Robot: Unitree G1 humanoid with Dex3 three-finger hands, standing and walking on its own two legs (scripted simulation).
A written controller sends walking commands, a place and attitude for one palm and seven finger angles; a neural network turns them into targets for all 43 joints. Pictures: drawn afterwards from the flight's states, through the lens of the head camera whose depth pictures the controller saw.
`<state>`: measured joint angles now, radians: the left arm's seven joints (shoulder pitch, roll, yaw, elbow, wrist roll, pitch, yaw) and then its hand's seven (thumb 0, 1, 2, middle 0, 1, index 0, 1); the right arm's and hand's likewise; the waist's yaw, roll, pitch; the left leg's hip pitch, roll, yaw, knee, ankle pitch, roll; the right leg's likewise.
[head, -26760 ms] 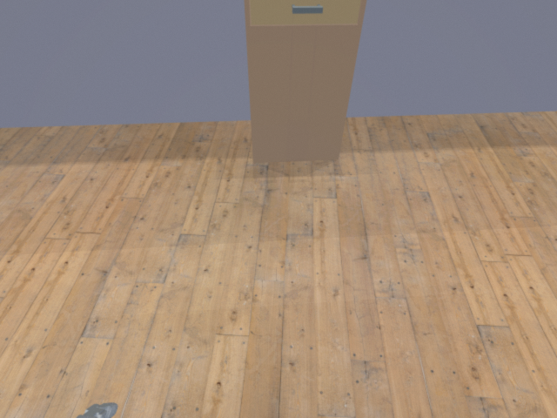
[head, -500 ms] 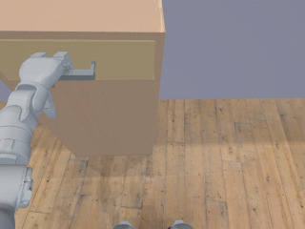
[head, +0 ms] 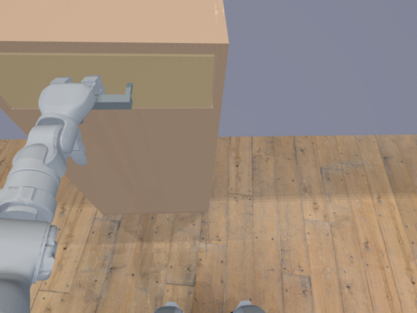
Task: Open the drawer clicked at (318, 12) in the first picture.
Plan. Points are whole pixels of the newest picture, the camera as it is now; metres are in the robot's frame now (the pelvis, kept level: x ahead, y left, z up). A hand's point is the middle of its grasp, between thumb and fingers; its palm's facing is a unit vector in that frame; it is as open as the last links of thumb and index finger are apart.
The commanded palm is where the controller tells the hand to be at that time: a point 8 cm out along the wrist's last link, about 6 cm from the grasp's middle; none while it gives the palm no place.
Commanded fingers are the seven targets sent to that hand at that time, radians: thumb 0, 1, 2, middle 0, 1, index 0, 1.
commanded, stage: lower the fingers behind the handle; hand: left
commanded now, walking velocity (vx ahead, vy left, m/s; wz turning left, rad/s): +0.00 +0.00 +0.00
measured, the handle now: (102, 94) +0.52 +0.22 +0.08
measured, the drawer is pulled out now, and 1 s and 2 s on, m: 0.00 0.00 0.09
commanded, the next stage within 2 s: close the thumb around the handle in 0.30 s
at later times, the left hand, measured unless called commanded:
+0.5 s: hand (83, 120) +0.47 +0.25 +0.06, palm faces -0.08 +0.00 -1.00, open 13.6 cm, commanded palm +0.46 +0.25 +0.11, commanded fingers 0.00 -0.16 0.44 -0.32 -1.24 -0.32 -1.24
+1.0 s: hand (83, 119) +0.48 +0.26 +0.05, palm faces -0.06 -0.01 -1.00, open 5.9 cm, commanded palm +0.47 +0.25 +0.11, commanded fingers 0.00 0.90 0.90 -0.40 -1.35 -0.40 -1.35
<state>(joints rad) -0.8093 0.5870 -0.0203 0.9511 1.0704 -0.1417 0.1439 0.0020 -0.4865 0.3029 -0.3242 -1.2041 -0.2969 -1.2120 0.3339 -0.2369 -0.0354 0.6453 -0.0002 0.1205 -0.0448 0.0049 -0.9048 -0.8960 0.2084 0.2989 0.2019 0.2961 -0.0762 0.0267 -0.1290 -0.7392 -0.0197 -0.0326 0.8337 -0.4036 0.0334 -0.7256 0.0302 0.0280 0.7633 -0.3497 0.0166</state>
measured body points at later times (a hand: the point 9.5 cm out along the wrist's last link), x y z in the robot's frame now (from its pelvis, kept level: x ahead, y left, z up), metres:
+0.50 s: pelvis +0.01 -0.01 +0.00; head +0.10 -0.01 +0.44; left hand +0.47 +0.25 +0.11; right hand +0.04 -0.29 -0.12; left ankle -0.01 +0.10 -0.70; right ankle +0.00 -0.14 -0.70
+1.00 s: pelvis +0.02 -0.01 +0.00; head +0.11 -0.01 +0.44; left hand +0.47 +0.25 +0.11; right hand +0.06 -0.28 -0.12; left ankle -0.01 +0.10 -0.70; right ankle +0.00 -0.14 -0.70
